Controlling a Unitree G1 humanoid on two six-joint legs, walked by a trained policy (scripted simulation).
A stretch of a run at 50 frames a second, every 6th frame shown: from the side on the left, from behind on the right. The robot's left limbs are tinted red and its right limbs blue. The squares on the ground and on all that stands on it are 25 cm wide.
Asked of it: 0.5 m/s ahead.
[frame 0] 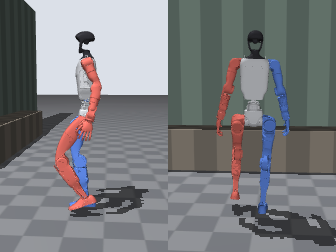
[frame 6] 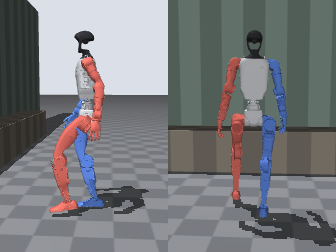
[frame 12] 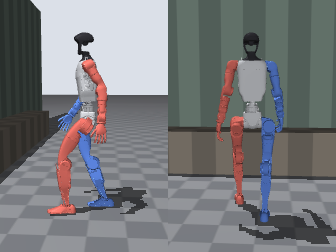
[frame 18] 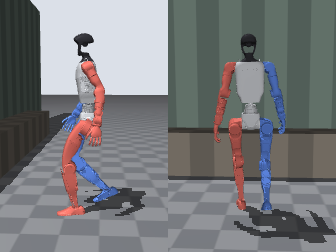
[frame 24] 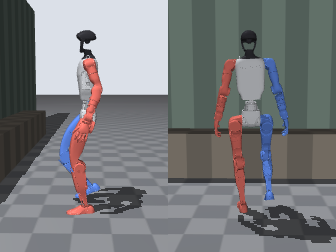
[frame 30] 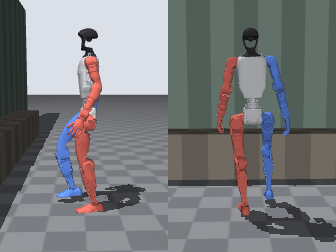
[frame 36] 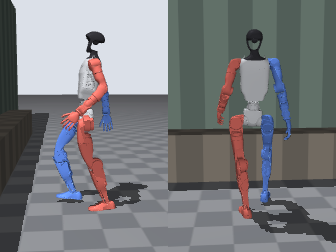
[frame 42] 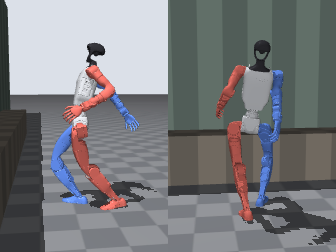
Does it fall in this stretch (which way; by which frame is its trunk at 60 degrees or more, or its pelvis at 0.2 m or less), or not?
no
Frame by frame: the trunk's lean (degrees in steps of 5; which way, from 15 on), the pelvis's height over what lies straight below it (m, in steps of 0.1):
0: 0, 0.8
6: 0, 0.8
12: 5, 0.8
18: 5, 0.8
24: 5, 0.8
30: 0, 0.8
36: 10, 0.8
42: 20 backward, 0.7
